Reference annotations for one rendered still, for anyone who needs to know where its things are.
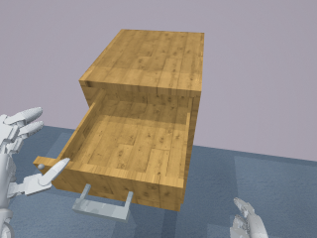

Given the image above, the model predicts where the left robot hand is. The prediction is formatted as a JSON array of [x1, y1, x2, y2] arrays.
[[0, 107, 70, 209]]

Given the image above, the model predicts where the handle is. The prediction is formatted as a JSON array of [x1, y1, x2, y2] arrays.
[[71, 183, 134, 223]]

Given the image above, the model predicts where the right robot hand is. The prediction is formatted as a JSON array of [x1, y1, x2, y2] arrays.
[[230, 197, 268, 238]]

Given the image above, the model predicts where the cabinet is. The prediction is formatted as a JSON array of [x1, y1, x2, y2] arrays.
[[78, 29, 205, 204]]

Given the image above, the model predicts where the robot left forearm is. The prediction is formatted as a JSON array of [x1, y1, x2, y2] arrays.
[[0, 208, 15, 238]]

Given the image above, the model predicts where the drawer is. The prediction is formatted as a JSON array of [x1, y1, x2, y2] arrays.
[[33, 88, 192, 212]]

